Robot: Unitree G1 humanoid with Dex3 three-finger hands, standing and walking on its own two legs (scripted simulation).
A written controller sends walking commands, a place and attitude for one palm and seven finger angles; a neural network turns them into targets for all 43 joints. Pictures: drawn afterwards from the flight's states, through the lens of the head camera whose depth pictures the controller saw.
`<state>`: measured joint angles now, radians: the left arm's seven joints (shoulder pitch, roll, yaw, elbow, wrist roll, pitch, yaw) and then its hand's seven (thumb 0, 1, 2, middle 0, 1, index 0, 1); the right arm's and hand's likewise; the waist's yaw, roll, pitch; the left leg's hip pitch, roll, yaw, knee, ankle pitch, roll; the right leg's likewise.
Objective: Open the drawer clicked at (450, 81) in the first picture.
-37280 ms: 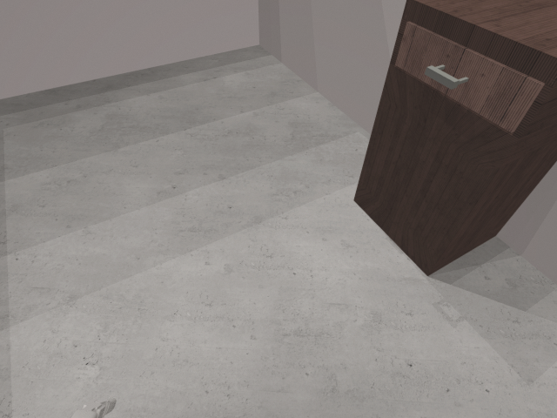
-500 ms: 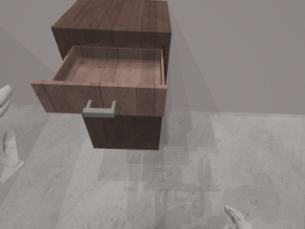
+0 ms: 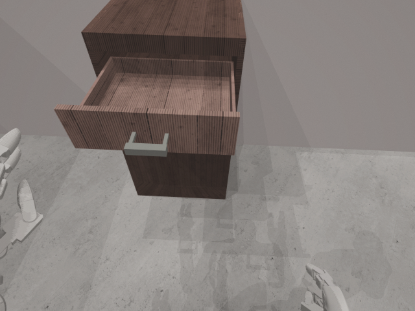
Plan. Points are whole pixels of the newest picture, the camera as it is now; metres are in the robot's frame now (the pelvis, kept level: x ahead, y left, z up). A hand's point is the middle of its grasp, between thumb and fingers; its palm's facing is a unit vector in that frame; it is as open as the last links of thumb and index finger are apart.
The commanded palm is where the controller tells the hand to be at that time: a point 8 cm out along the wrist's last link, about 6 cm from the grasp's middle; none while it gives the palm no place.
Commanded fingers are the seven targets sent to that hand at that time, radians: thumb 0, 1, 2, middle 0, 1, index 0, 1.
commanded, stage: let the arm hang, fingers relaxed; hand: left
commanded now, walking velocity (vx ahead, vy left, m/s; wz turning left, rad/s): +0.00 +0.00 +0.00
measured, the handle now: (148, 143) +0.50 +0.18 +0.02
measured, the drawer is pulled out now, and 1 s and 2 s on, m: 0.30 0.30 0.30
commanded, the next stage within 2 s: look to check the result in 1.08 s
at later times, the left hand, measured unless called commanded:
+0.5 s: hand out of the picture -0.02 +0.20 -0.17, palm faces +0.04 -0.97 -0.23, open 7.2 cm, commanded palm none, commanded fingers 0.00 0.90 0.90 -0.20 -0.30 -0.20 -0.30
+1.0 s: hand out of the picture -0.01 +0.16 -0.17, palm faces +0.03 -0.98 -0.18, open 7.3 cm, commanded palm none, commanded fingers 0.00 0.90 0.90 -0.20 -0.30 -0.20 -0.30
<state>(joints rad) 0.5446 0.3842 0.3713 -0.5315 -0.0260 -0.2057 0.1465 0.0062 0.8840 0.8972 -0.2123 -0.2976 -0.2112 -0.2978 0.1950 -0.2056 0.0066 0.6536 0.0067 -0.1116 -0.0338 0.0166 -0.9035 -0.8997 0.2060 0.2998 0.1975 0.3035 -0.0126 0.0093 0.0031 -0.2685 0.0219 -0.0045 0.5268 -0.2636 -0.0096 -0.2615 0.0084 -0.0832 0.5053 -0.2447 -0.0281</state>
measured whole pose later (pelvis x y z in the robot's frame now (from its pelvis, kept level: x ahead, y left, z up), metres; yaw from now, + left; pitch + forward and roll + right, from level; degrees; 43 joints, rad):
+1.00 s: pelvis -0.02 +0.00 +0.01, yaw -1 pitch -2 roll +0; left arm 0.27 0.13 0.02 1.12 0.01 0.01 0.02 0.01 0.92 0.90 -0.20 -0.30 -0.20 -0.30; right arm 0.32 -0.11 0.00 1.11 -0.02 0.01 -0.04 0.01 -0.91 -0.90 0.20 0.30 0.19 0.30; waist -0.01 0.01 0.05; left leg -0.20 0.02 0.01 0.44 -0.20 -0.01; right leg -0.20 0.01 -0.07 0.43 -0.19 -0.03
